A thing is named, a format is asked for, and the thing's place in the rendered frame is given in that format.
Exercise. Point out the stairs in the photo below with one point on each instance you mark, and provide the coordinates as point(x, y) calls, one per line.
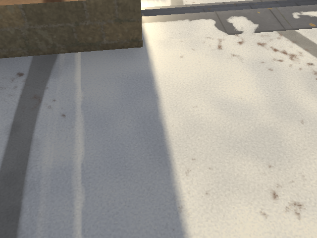
point(222, 6)

